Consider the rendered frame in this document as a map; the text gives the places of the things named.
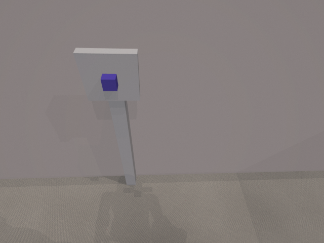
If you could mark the panel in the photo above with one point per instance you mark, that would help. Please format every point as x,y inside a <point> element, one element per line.
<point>92,63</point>

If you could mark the button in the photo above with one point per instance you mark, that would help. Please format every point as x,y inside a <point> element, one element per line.
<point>109,82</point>

